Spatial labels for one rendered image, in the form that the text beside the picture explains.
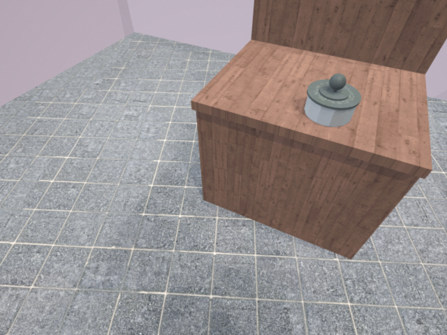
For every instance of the knob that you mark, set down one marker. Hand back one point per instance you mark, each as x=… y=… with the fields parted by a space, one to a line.
x=337 y=81

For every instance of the pot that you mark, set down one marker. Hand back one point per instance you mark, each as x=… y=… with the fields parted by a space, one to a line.
x=327 y=117

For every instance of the table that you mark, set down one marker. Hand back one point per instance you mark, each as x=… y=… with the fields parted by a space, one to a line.
x=263 y=158

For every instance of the lid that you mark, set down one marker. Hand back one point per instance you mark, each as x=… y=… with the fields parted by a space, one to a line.
x=322 y=94

